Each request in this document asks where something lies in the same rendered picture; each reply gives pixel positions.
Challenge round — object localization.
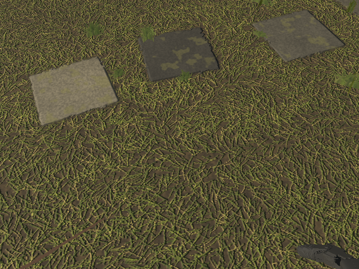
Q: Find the right robot hand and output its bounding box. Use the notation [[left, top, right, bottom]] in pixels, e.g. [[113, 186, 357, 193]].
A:
[[297, 243, 359, 269]]

